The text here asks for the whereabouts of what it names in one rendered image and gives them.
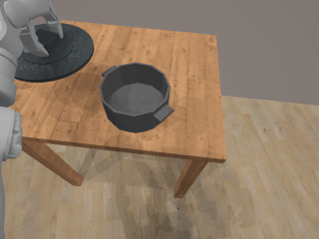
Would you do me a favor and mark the pot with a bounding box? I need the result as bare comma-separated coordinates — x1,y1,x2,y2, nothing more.
99,62,173,133

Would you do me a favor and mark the lid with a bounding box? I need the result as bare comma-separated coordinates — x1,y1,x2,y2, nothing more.
14,23,95,83

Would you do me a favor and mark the robot left hand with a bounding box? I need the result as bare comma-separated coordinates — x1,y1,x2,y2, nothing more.
19,0,64,57

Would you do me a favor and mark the table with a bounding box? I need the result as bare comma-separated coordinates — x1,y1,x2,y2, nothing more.
8,20,226,198

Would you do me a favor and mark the robot left upper arm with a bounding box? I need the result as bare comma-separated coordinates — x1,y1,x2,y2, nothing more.
0,107,23,239

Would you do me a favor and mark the left robot forearm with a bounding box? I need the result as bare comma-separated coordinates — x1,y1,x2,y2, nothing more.
0,0,29,108

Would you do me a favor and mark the knob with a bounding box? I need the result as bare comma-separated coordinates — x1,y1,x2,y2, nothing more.
35,29,61,53

